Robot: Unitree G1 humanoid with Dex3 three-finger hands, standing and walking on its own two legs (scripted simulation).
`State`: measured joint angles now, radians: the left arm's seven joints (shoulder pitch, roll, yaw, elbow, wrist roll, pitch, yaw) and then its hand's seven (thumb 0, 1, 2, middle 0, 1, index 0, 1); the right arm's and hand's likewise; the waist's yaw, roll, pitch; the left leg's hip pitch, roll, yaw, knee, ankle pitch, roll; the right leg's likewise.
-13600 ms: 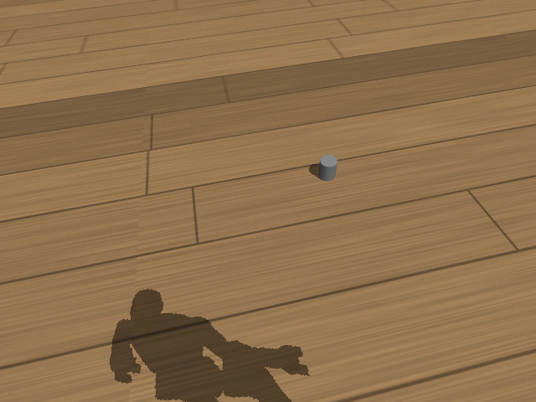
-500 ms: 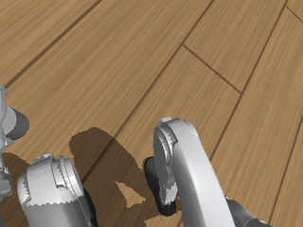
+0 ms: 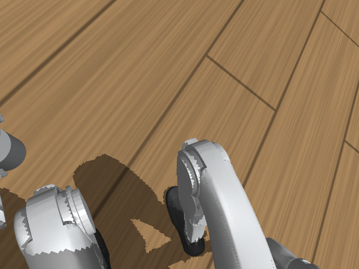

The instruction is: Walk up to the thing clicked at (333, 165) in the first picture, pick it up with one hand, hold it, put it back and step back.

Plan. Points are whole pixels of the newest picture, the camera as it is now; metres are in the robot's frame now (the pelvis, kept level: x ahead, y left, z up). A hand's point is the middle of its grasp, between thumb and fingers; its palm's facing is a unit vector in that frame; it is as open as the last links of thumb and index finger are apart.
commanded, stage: close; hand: left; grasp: from above
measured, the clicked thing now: out of the picture +0.44 +0.31 -0.24
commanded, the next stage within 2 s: settle in 1.24 s
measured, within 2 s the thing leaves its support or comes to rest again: leaves its support in 1.70 s
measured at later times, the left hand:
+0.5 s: hand out of the picture +0.41 +0.31 -0.20, palm faces -0.44 -0.12 -0.89, open 12.5 cm
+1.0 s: hand out of the picture +0.41 +0.31 -0.20, palm faces -0.45 -0.12 -0.89, open 12.0 cm
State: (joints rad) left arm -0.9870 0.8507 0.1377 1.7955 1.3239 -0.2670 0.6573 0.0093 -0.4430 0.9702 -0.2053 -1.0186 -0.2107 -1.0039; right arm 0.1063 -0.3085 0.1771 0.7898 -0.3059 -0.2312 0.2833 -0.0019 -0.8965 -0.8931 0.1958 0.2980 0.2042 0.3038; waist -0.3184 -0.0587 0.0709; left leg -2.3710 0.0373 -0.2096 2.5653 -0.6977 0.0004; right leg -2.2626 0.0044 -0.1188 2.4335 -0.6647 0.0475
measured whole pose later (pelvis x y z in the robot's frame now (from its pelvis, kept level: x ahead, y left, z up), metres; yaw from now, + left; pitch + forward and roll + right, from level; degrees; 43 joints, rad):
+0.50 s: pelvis +0.00 +0.00 +0.00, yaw +0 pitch +27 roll -11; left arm -0.99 0.84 0.09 1.80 1.31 -0.26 0.67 0.01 -0.35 0.89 -0.32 -0.96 -0.33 -0.95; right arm 0.10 -0.32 0.19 0.78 -0.30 -0.27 0.30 0.00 -0.90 -0.90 0.19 0.30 0.20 0.30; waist -0.31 -0.07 0.07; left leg -2.36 0.04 -0.22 2.55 -0.70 0.00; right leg -2.25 0.01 -0.13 2.41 -0.66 0.05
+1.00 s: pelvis +0.00 +0.00 +0.00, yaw +0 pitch +27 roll -11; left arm -1.00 0.84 0.09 1.79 1.30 -0.26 0.66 0.00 -0.31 0.90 -0.43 -0.96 -0.37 -0.95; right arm 0.11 -0.32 0.18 0.77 -0.29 -0.27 0.30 0.00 -0.91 -0.90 0.19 0.30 0.20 0.30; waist -0.31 -0.06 0.07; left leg -2.36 0.04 -0.21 2.55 -0.70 0.00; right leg -2.25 0.01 -0.12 2.42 -0.66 0.05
